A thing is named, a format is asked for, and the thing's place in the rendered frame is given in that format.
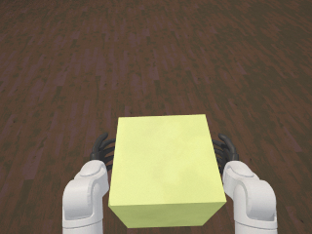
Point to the left robot hand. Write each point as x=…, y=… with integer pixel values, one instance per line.
x=98, y=151

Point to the right robot hand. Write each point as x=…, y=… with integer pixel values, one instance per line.
x=228, y=154

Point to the right robot forearm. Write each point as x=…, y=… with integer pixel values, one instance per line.
x=254, y=201

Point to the carton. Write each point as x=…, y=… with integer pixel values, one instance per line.
x=165, y=172

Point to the left robot forearm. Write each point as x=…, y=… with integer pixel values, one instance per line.
x=82, y=209

